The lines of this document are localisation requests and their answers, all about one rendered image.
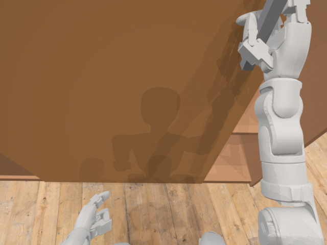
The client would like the wardrobe door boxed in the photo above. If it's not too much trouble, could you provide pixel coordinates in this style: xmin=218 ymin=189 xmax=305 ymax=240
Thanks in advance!
xmin=0 ymin=153 xmax=34 ymax=176
xmin=0 ymin=0 xmax=287 ymax=184

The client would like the robot right upper arm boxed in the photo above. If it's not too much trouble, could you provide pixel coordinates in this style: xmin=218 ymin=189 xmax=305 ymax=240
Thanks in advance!
xmin=258 ymin=207 xmax=323 ymax=245

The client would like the left robot hand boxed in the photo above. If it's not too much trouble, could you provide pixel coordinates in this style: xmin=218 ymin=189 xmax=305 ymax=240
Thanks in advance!
xmin=74 ymin=191 xmax=112 ymax=240

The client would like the robot right forearm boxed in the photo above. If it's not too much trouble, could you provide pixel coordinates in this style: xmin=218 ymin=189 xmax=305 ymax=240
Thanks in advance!
xmin=254 ymin=78 xmax=324 ymax=245

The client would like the right robot hand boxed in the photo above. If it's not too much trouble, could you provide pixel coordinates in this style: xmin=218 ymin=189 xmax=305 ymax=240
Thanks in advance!
xmin=236 ymin=0 xmax=312 ymax=82

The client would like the robot right thigh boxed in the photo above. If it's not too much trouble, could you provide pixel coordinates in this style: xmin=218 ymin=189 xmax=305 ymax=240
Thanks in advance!
xmin=198 ymin=232 xmax=226 ymax=245

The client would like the robot left forearm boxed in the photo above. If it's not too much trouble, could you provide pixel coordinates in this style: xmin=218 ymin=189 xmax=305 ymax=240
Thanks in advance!
xmin=61 ymin=228 xmax=91 ymax=245

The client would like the handle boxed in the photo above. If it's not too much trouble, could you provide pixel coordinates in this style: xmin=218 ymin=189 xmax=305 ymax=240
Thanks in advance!
xmin=238 ymin=0 xmax=288 ymax=71

